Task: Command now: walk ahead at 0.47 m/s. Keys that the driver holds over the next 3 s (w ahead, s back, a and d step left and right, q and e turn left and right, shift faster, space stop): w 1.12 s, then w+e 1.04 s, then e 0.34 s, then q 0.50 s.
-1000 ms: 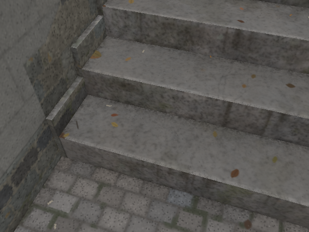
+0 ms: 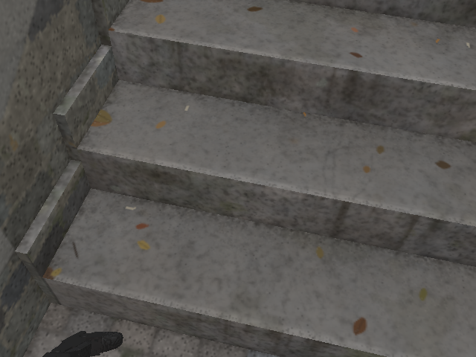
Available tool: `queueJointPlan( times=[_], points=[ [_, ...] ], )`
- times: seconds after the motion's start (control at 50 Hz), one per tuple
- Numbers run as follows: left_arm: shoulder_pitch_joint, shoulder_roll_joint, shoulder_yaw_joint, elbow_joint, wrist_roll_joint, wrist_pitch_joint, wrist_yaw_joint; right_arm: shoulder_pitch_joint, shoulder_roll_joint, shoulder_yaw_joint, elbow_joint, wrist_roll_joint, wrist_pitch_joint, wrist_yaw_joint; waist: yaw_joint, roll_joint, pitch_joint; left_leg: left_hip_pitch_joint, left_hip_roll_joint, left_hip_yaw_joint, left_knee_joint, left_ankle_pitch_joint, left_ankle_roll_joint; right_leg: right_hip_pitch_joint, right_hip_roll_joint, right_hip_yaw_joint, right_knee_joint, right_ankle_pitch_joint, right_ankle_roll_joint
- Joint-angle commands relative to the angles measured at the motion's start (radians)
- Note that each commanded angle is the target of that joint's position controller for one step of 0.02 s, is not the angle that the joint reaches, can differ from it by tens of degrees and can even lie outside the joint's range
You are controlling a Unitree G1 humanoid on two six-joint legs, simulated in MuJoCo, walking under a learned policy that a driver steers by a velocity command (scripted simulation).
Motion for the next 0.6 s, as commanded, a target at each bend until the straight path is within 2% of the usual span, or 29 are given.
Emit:
queueJointPlan(
  times=[0.02, 0.04, 0.06, 0.08, 0.1, 0.12, 0.14, 0.16, 0.18, 0.2, 0.22, 0.24, 0.28, 0.3, 0.32, 0.34, 0.36, 0.38, 0.4, 0.42, 0.44, 0.46, 0.48, 0.5, 0.52, 0.54, 0.56, 0.58, 0.6],
  points=[
    [0.016, 0.115, 0.033, -0.065, 0.009, -0.023, -0.005, -0.012, -0.195, -0.044, -0.047, -0.006, -0.002, -0.007, 0.106, 0.174, 0.005, -0.037, 0.28, -0.08, 0.142, 0.851, 0.104, 0.156, 0.061, -0.022, -0.02, -0.045, -0.052],
    [0.168, 0.153, 0.055, -0.022, 0.007, -0.024, -0.001, -0.04, -0.195, -0.043, -0.061, -0.015, 0.005, -0.008, 0.185, 0.186, -0.089, -0.059, 0.251, -0.054, 0.307, 1.016, 0.088, 0.339, 0.091, -0.038, -0.023, -0.053, -0.083],
    [0.363, 0.193, 0.076, 0.028, 0.011, -0.014, 0.003, -0.079, -0.185, -0.033, -0.088, -0.023, 0.009, -0.001, 0.281, 0.167, -0.2, -0.212, 0.204, -0.031, 0.539, 0.959, 0.059, 0.631, 0.066, -0.007, -0.028, -0.03, -0.112],
    [0.527, 0.29, 0.103, 0.072, 0.038, 0.0, 0.017, -0.054, -0.137, -0.015, -0.128, -0.037, -0.001, 0.008, 0.285, -0.048, -0.334, -0.542, 0.094, 0.015, 0.918, 0.484, 0.012, 0.98, -0.177, 0.321, -0.034, -0.046, -0.201],
    [0.506, 0.276, 0.092, 0.07, 0.054, 0.005, 0.014, 0.061, -0.022, 0.015, -0.1, 0.0, -0.033, 0.031, 0.204, -0.258, -0.47, -0.799, -0.037, -0.12, 1.222, -0.225, -0.002, 1.134, -0.36, 0.799, -0.211, -0.193, -0.359],
    [0.428, 0.193, 0.075, 0.051, 0.041, 0.006, 0.014, -0.009, -0.136, -0.009, -0.103, 0.022, -0.055, 0.043, 0.217, -0.127, -0.324, -0.895, 0.032, -0.188, 1.304, -0.195, 0.025, 1.01, -0.313, 0.735, -0.258, -0.328, -0.317],
    [0.308, 0.154, 0.062, 0.017, 0.025, 0.002, 0.015, -0.127, -0.18, -0.018, -0.148, 0.03, -0.064, 0.045, 0.185, -0.059, -0.165, -0.916, 0.084, -0.137, 1.268, -0.092, 0.041, 0.809, -0.265, 0.542, -0.296, -0.296, -0.277],
    [0.218, 0.132, 0.052, -0.002, 0.027, -0.004, 0.008, -0.176, -0.171, -0.017, -0.167, 0.014, -0.059, 0.032, 0.134, 0.057, -0.084, -0.855, 0.139, -0.111, 1.196, -0.002, 0.033, 0.624, -0.231, 0.434, -0.335, -0.174, -0.251],
    [0.175, 0.105, 0.043, -0.009, 0.04, -0.011, 0.008, -0.184, -0.171, -0.026, -0.166, -0.004, -0.044, 0.017, 0.094, 0.072, -0.064, -0.762, 0.17, -0.12, 1.137, 0.031, 0.03, 0.487, -0.21, 0.369, -0.357, -0.034, -0.231],
    [0.166, 0.107, 0.043, 0.0, 0.044, -0.009, 0.01, -0.145, -0.154, -0.026, -0.157, -0.019, -0.025, 0.013, 0.059, 0.047, -0.052, -0.705, 0.181, -0.115, 1.125, 0.041, 0.018, 0.407, -0.192, 0.314, -0.382, 0.031, -0.227],
    [0.183, 0.103, 0.04, 0.01, 0.046, -0.012, 0.01, -0.122, -0.142, -0.027, -0.154, -0.023, -0.014, 0.013, 0.052, 0.016, -0.056, -0.67, 0.184, -0.109, 1.095, 0.061, 0.005, 0.359, -0.177, 0.26, -0.399, 0.089, -0.231],
    [0.197, 0.12, 0.042, 0.025, 0.047, -0.015, 0.014, -0.13, -0.122, -0.024, -0.164, -0.029, -0.005, 0.013, 0.038, -0.002, -0.037, -0.676, 0.183, -0.097, 1.058, 0.083, -0.015, 0.328, -0.169, 0.208, -0.405, 0.187, -0.242],
    [0.224, 0.14, 0.046, 0.037, 0.043, -0.019, 0.027, -0.199, -0.118, -0.021, -0.201, -0.038, 0.002, 0.009, 0.039, 0.006, -0.022, -0.685, 0.177, -0.072, 0.929, 0.18, -0.043, 0.287, -0.132, 0.125, -0.408, 0.257, -0.239],
    [0.233, 0.138, 0.045, 0.046, 0.033, -0.022, 0.033, -0.224, -0.106, -0.017, -0.21, -0.034, 0.005, 0.007, 0.042, 0.003, -0.013, -0.665, 0.164, -0.056, 0.831, 0.22, -0.05, 0.271, -0.113, 0.096, -0.409, 0.261, -0.229],
    [0.244, 0.145, 0.046, 0.042, 0.031, -0.018, 0.036, -0.251, -0.087, -0.01, -0.212, -0.031, 0.008, 0.008, 0.056, 0.006, -0.015, -0.639, 0.149, -0.039, 0.739, 0.267, -0.054, 0.276, -0.1, 0.076, -0.394, 0.268, -0.211],
    [0.295, 0.134, 0.042, 0.054, 0.036, -0.017, 0.035, -0.272, -0.07, -0.001, -0.21, -0.021, 0.01, 0.014, 0.085, 0.004, -0.019, -0.627, 0.131, -0.014, 0.655, 0.302, -0.052, 0.319, -0.088, 0.06, -0.394, 0.235, -0.201],
    [0.336, 0.141, 0.043, 0.068, 0.04, -0.009, 0.032, -0.286, -0.055, 0.005, -0.201, -0.012, 0.019, 0.014, 0.102, -0.028, -0.026, -0.619, 0.12, 0.004, 0.643, 0.304, -0.052, 0.353, -0.105, 0.072, -0.39, 0.165, -0.201],
    [0.351, 0.143, 0.042, 0.072, 0.042, -0.003, 0.027, -0.253, -0.052, 0.01, -0.178, -0.009, 0.029, 0.018, 0.1, -0.061, -0.032, -0.605, 0.107, 0.021, 0.667, 0.259, -0.049, 0.374, -0.121, 0.096, -0.385, 0.098, -0.215],
    [0.34, 0.137, 0.04, 0.056, 0.036, -0.001, 0.03, -0.325, -0.081, 0.009, -0.212, -0.001, 0.029, 0.02, 0.119, -0.055, 0.006, -0.628, 0.118, 0.009, 0.633, 0.243, -0.042, 0.386, -0.133, 0.129, -0.389, -0.004, -0.215],
    [0.329, 0.147, 0.041, 0.048, 0.035, 0.006, 0.033, -0.366, -0.081, 0.012, -0.231, -0.009, 0.032, 0.015, 0.126, -0.055, 0.024, -0.676, 0.124, 0.007, 0.619, 0.191, -0.028, 0.435, -0.167, 0.171, -0.383, -0.066, -0.219],
    [0.335, 0.148, 0.043, 0.054, 0.025, 0.009, 0.037, -0.394, -0.1, 0.011, -0.24, -0.004, 0.029, 0.012, 0.135, -0.057, 0.028, -0.685, 0.126, -0.002, 0.578, 0.155, -0.014, 0.484, -0.187, 0.188, -0.372, -0.066, -0.21],
    [0.328, 0.166, 0.047, 0.051, 0.024, 0.02, 0.035, -0.381, -0.086, 0.016, -0.252, -0.007, 0.025, 0.011, 0.111, -0.054, 0.024, -0.685, 0.116, 0.001, 0.569, 0.128, 0.006, 0.529, -0.234, 0.223, -0.35, 0.049, -0.212],
    [0.322, 0.179, 0.05, 0.056, 0.024, 0.026, 0.033, -0.355, -0.1, 0.01, -0.246, -0.014, 0.019, 0.008, 0.094, -0.042, -0.009, -0.639, 0.104, 0.004, 0.524, 0.119, 0.026, 0.573, -0.238, 0.199, -0.3, 0.273, -0.195],
    [0.33, 0.182, 0.052, 0.052, 0.012, 0.031, 0.031, -0.305, -0.137, -0.004, -0.238, -0.012, 0.009, 0.001, 0.075, -0.05, -0.051, -0.561, 0.072, 0.027, 0.456, 0.104, 0.034, 0.631, -0.205, 0.174, -0.211, 0.461, -0.175],
    [0.32, 0.195, 0.052, 0.071, -0.005, 0.037, 0.032, -0.233, -0.159, -0.027, -0.221, -0.02, 0.0, 0.001, 0.019, -0.049, -0.106, -0.45, 0.029, 0.073, 0.314, 0.188, 0.041, 0.658, -0.134, 0.104, -0.06, 0.607, -0.142],
    [0.32, 0.175, 0.045, 0.07, -0.012, 0.032, 0.028, -0.101, -0.173, -0.042, -0.176, -0.028, -0.002, -0.003, -0.033, -0.026, -0.148, -0.255, 0.034, 0.048, 0.228, 0.267, 0.043, 0.562, -0.063, 0.05, 0.141, 0.581, -0.098],
    [0.234, 0.112, 0.019, 0.033, 0.012, 0.012, 0.019, 0.084, -0.274, -0.064, -0.143, -0.046, 0.014, -0.025, -0.109, 0.165, -0.183, 0.026, 0.243, -0.266, 0.164, 0.445, 0.124, 0.213, 0.026, 0.014, 0.541, 0.254, -0.035],
    [0.358, -0.029, -0.021, 0.064, 0.026, -0.028, 0.009, 0.133, -0.322, -0.058, -0.126, -0.07, 0.035, -0.021, -0.03, 0.359, -0.245, 0.199, 0.465, -0.641, 0.154, 0.749, 0.293, -0.116, 0.183, 0.059, 0.934, -0.53, 0.01],
    [0.393, 0.035, -0.008, 0.09, -0.021, -0.04, -0.007, 0.124, -0.275, -0.062, -0.114, -0.067, 0.032, -0.014, -0.023, 0.258, -0.203, 0.164, 0.503, -0.676, 0.113, 0.315, 0.412, -0.317, 0.14, 0.164, 1.147, -0.569, 0.008]
  ],
)
Next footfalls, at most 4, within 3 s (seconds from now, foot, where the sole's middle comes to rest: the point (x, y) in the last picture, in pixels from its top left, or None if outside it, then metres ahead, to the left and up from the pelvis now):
0.06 right None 0.23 -0.11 -0.77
0.56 left None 0.40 0.10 -0.77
0.96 right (268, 279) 0.60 -0.12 -0.60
1.54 left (163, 131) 0.98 0.13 -0.43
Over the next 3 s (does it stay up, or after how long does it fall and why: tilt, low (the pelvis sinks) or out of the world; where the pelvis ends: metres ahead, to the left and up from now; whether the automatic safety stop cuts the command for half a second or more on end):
stays up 1.28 -0.39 0.65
